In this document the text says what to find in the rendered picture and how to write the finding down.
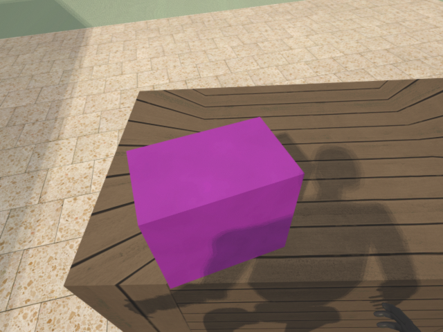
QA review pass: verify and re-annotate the pedestal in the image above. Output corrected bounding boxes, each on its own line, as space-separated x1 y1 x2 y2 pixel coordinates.
64 78 443 332

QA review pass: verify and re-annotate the carton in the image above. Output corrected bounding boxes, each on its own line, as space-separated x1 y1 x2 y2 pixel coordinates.
126 117 305 289

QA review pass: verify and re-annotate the robot right hand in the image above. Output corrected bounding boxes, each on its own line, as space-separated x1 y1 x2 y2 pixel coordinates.
374 302 421 332

